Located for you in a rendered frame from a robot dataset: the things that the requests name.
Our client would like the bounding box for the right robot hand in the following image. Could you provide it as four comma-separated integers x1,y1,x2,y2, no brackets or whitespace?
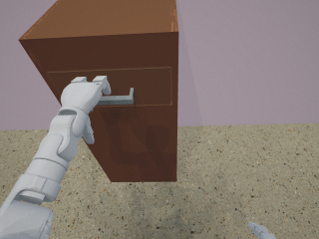
247,222,276,239

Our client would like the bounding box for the cabinet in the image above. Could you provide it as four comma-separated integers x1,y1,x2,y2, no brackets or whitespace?
19,0,179,182

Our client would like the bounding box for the left robot forearm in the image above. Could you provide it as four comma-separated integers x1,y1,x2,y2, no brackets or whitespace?
0,106,88,220

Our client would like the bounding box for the left robot hand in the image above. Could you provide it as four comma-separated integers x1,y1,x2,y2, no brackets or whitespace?
61,76,112,144

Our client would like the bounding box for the drawer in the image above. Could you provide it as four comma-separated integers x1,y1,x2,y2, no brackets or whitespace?
48,66,171,107

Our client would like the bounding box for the left robot upper arm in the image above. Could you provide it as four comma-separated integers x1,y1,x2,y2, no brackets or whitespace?
0,200,55,239

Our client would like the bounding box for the handle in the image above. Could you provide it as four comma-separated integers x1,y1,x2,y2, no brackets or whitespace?
97,88,134,106

